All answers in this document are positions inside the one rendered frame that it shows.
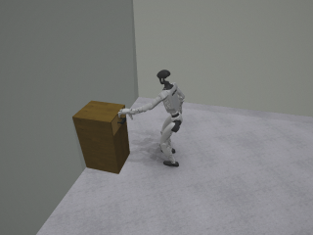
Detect right robot forearm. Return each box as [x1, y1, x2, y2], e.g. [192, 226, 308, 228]
[178, 98, 185, 110]

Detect robot left foot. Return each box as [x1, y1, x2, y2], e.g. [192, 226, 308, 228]
[163, 161, 179, 167]

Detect left robot thigh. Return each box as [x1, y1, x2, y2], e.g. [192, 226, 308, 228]
[159, 120, 180, 147]

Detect handle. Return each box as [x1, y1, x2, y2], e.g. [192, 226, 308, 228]
[117, 117, 127, 124]

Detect left robot hand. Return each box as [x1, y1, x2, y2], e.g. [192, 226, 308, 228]
[118, 108, 133, 119]

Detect cabinet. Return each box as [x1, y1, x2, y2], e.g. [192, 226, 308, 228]
[72, 100, 130, 174]

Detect right robot upper arm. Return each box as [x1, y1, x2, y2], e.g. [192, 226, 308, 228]
[171, 82, 185, 101]

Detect left robot forearm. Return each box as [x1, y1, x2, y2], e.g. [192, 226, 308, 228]
[129, 104, 151, 116]

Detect left robot upper arm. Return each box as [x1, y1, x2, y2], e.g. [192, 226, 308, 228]
[148, 91, 169, 111]

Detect drawer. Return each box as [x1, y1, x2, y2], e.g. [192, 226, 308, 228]
[112, 107, 125, 135]

